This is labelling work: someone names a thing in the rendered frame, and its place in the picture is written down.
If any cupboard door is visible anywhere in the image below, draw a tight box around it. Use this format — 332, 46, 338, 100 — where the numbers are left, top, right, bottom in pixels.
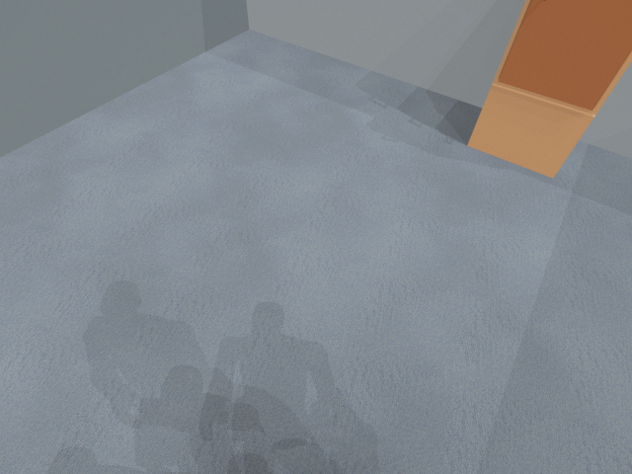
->
498, 0, 632, 111

